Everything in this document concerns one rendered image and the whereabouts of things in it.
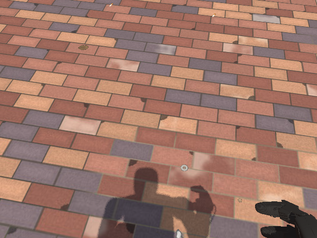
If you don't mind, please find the robot right hand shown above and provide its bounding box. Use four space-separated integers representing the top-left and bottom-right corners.
255 199 317 238

